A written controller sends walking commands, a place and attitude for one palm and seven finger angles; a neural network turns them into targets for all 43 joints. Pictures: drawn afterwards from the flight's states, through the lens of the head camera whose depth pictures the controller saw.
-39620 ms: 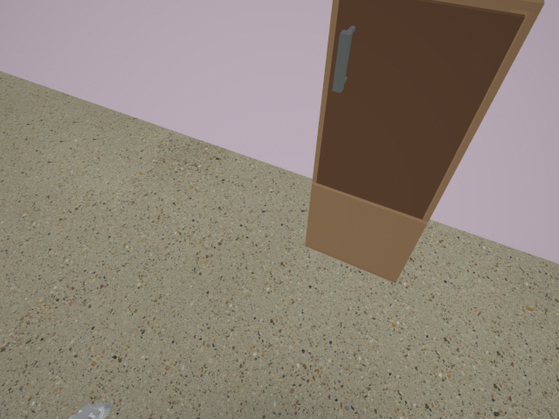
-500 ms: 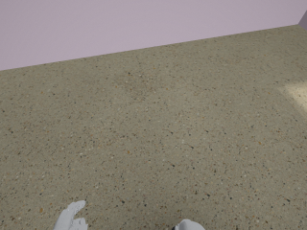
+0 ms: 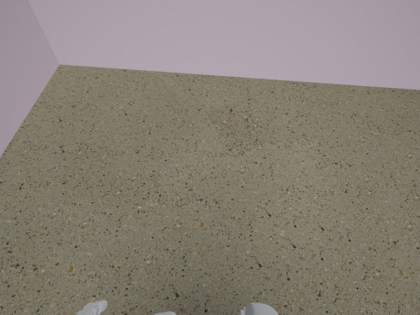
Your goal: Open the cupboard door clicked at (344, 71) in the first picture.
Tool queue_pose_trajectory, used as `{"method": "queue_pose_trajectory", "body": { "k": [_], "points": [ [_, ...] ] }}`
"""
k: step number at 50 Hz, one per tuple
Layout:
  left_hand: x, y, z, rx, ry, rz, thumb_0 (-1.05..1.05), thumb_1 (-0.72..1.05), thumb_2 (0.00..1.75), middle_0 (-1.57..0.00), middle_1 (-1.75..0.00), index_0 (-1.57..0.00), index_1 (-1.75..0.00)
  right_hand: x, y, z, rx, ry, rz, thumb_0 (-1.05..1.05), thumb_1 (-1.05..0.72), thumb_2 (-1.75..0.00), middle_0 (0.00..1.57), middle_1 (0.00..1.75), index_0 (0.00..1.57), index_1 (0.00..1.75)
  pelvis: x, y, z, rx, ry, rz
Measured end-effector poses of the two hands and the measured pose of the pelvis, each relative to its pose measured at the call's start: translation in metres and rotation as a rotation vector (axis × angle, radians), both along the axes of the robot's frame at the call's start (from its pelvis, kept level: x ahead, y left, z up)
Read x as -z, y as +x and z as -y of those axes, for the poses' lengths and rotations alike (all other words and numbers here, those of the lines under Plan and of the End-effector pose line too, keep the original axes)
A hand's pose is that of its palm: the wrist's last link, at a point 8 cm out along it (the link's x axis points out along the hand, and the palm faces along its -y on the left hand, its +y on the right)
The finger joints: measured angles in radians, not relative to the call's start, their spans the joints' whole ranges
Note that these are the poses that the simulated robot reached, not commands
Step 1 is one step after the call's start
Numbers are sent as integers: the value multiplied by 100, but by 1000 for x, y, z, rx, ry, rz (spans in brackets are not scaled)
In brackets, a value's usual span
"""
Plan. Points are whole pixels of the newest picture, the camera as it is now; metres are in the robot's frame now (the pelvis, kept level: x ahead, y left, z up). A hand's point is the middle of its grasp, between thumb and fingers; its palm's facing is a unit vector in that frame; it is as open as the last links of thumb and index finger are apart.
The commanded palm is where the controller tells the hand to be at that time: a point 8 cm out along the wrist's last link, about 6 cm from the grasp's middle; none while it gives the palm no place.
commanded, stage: turn to face it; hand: left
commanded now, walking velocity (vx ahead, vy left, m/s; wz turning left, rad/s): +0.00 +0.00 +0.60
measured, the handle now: out of the picture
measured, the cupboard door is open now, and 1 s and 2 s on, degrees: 44 44 44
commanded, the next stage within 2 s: none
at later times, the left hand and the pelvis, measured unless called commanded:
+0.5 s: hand out of the picture +0.02 +0.12 -0.16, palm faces +0.37 -0.90 -0.23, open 7.4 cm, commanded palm none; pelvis +0.04 -0.07 +0.00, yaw +21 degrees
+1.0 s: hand out of the picture +0.04 +0.15 -0.15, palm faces +0.60 -0.74 -0.30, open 7.4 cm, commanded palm none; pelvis +0.07 -0.09 -0.01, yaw +39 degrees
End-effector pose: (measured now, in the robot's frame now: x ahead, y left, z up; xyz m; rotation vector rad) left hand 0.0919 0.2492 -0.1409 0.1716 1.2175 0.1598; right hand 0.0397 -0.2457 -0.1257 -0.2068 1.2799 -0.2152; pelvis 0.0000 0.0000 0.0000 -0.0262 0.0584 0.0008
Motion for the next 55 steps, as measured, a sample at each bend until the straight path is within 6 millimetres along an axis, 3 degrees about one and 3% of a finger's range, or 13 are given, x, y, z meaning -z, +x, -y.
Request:
{"method": "queue_pose_trajectory", "body": {
  "k": [4,10,16,23,29,34,43,49,55],
  "points": [
    [-13,1,1,-41,36,18,0,92,89,-19,-30,-19,-30,-1,26,18,-52,6,6,1,-91,-90,20,30,20,30,-4,8,14,-48,-1,3],
    [-22,-3,23,-98,90,76,0,91,89,-20,-30,-19,-30,17,66,54,-122,33,13,1,-91,-90,20,30,20,30,6,20,49,-135,31,9],
    [-28,-38,54,-192,89,31,0,91,89,-20,-30,-19,-30,15,118,70,-215,44,24,1,-91,-90,20,30,20,30,0,28,67,-227,53,27],
    [-19,-84,82,-322,17,-43,0,91,89,-20,-30,-20,-30,1,178,42,-367,63,65,1,-91,-90,20,30,19,30,-6,38,73,-333,77,23],
    [9,-132,79,-457,-30,-100,0,91,89,-20,-30,-20,-30,1,224,-9,-527,57,150,1,-91,-90,20,30,19,30,11,40,59,-425,48,22],
    [11,-144,62,-528,-8,-127,1,91,89,-20,-30,-20,-30,-4,229,-29,-589,50,173,1,-91,-90,20,30,20,30,10,40,57,-478,45,34],
    [-19,-104,48,-572,69,25,1,91,89,-20,-30,-19,-30,4,214,-10,-622,56,41,1,-91,-90,20,30,20,30,-1,55,71,-577,25,32],
    [-25,-84,66,-600,128,94,0,91,89,-20,-30,-19,-30,26,228,15,-638,63,-30,1,-91,-90,20,30,20,30,9,73,91,-658,44,22],
    [-26,-97,102,-680,75,53,0,91,89,-20,-30,-20,-30,14,253,9,-701,53,-46,1,-91,-90,20,30,20,30,-2,81,94,-746,72,27]
  ]
}}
